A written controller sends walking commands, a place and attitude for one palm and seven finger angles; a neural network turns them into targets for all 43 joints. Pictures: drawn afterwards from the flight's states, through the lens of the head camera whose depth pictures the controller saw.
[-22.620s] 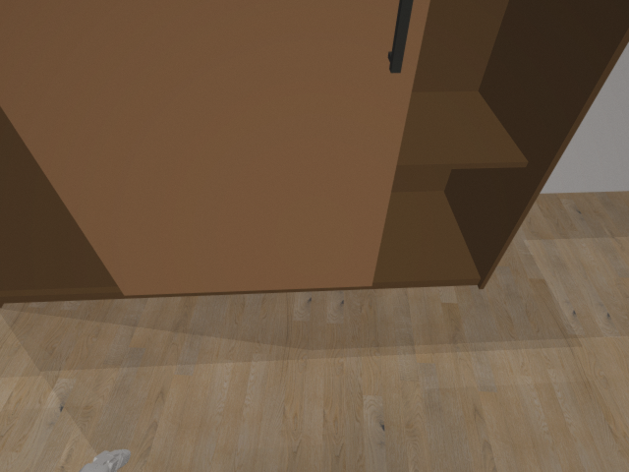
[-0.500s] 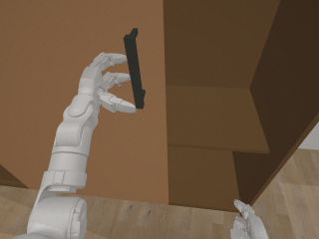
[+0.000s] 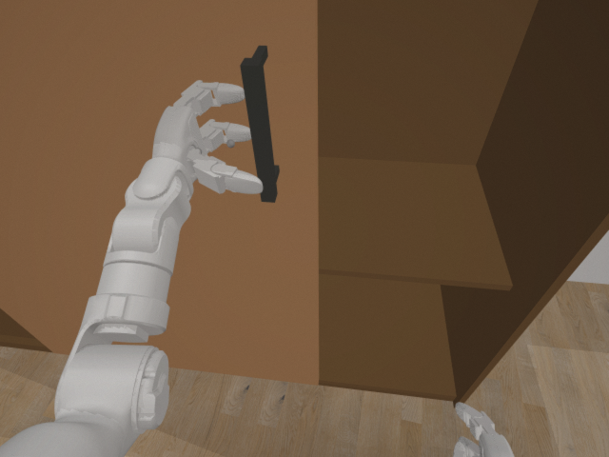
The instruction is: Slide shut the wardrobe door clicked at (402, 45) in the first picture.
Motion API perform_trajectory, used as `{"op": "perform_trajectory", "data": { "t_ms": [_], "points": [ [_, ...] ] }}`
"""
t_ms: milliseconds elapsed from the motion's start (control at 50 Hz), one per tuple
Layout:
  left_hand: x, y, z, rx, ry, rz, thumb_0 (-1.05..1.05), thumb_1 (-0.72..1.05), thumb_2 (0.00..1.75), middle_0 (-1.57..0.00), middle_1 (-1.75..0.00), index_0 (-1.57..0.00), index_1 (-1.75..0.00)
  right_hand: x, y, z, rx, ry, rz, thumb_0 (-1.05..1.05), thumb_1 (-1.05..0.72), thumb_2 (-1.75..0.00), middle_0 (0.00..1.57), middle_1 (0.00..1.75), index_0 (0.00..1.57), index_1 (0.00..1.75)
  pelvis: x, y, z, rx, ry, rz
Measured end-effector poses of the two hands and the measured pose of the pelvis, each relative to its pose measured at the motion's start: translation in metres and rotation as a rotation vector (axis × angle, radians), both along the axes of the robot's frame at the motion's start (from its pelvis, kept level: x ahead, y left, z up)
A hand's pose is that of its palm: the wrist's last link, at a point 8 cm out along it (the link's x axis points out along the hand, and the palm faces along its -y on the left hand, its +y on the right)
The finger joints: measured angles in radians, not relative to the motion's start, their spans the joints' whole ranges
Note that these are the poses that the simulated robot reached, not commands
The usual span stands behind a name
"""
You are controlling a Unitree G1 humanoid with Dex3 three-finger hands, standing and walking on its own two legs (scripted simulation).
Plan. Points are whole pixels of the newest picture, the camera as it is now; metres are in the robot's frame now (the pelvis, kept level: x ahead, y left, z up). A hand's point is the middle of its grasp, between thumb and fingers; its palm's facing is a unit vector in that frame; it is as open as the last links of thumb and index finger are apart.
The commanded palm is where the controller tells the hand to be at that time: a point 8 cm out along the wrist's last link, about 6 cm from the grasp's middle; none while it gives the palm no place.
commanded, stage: slide the fingers in behind the handle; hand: left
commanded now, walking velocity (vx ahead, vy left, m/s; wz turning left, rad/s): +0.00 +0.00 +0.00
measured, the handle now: (265, 130) +0.46 +0.08 +0.22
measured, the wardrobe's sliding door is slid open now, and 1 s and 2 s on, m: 0.43 0.43 0.43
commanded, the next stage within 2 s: grip the handle and tug to test in 1.80 s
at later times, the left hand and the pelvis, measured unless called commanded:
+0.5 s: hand (233, 154) +0.40 +0.11 +0.22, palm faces -0.07 -1.00 +0.00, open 14.0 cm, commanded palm +0.38 +0.15 +0.22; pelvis +0.00 +0.00 +0.00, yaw -1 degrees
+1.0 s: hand (248, 158) +0.40 +0.09 +0.22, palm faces -0.05 -1.00 +0.00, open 14.0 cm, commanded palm +0.38 +0.14 +0.22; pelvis +0.01 +0.00 +0.00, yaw -1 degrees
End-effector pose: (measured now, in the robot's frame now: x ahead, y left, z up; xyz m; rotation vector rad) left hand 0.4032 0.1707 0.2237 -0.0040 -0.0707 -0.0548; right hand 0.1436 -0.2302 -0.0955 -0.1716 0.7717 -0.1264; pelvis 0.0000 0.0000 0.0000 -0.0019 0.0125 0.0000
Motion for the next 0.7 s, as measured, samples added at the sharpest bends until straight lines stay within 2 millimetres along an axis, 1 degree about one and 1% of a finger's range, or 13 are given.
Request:
{"op": "perform_trajectory", "data": {
  "t_ms": [80,180,320,400,480,600,700],
  "points": [
    [0.000,0.000,0.000,0.013,-0.003,0.009,-0.01,-0.51,0.30,-0.41,-1.25,-0.34,-1.23,-0.007,0.001,-0.002,0.006,0.011,-0.003,0.01,-0.91,-0.90,0.20,0.30,0.21,0.30,-0.002,0.000,0.000,0.001,0.002,-0.004],
    [-0.002,-0.001,-0.001,0.004,-0.003,0.003,-0.01,-0.51,0.30,-0.38,-1.23,-0.32,-1.22,-0.012,0.001,-0.002,0.017,0.006,-0.017,0.01,-0.91,-0.90,0.21,0.30,0.21,0.30,-0.002,0.000,0.000,0.002,-0.001,-0.011],
    [-0.008,0.003,-0.007,0.005,-0.005,0.010,-0.01,-0.51,0.30,-0.33,-1.21,-0.31,-1.20,-0.012,-0.001,0.001,0.018,-0.013,-0.024,0.01,-0.91,-0.90,0.21,0.30,0.21,0.30,-0.003,0.000,0.000,0.002,-0.008,-0.020],
    [-0.015,0.000,-0.006,0.016,-0.027,0.005,-0.01,-0.51,0.30,-0.31,-1.20,-0.31,-1.20,-0.006,-0.001,0.003,0.015,-0.031,-0.013,0.01,-0.91,-0.90,0.20,0.30,0.21,0.30,-0.002,0.000,0.001,0.001,-0.012,-0.016],
    [-0.020,-0.005,-0.002,0.004,-0.041,-0.012,-0.01,-0.51,0.30,-0.30,-1.20,-0.31,-1.20,0.004,0.000,0.006,0.013,-0.051,0.004,0.01,-0.91,-0.90,0.20,0.30,0.21,0.30,-0.001,0.000,0.001,-0.001,-0.015,-0.011],
    [-0.017,-0.015,-0.002,0.016,-0.011,-0.013,-0.01,-0.51,0.30,-0.30,-1.20,-0.31,-1.20,0.020,0.005,0.010,0.021,-0.080,0.024,0.01,-0.91,-0.90,0.20,0.30,0.21,0.30,0.000,0.000,0.000,0.000,-0.015,-0.006],
    [-0.014,-0.022,-0.004,0.006,-0.002,-0.015,-0.01,-0.51,0.30,-0.30,-1.20,-0.31,-1.20,0.027,0.009,0.011,0.032,-0.086,0.032,0.01,-0.91,-0.90,0.20,0.30,0.21,0.30,0.001,-0.001,0.000,0.001,-0.011,-0.008]
  ]
}}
